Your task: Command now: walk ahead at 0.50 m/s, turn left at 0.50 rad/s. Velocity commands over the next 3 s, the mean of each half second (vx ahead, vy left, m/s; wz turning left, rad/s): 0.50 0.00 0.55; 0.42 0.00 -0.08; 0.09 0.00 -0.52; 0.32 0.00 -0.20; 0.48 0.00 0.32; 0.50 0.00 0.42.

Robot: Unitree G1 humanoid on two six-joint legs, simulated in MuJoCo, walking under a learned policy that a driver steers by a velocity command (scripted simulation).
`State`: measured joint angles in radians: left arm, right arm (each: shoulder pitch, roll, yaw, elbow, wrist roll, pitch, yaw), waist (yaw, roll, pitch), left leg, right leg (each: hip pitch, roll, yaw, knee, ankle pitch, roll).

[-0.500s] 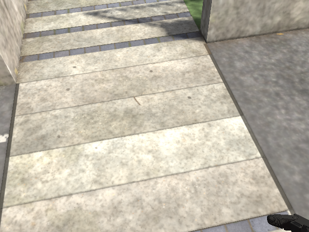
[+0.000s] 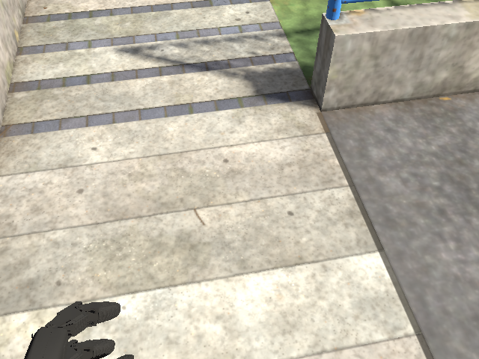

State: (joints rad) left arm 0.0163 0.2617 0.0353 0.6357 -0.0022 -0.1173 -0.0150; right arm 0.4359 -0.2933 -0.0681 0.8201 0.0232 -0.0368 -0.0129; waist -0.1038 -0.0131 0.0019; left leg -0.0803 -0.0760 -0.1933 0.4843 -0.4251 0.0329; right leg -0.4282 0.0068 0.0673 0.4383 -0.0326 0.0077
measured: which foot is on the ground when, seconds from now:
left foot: down 0.00-0.00, up 0.02-0.48, down 0.50-1.00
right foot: down 0.00-0.50, up 0.52-0.98, down 1.00-1.00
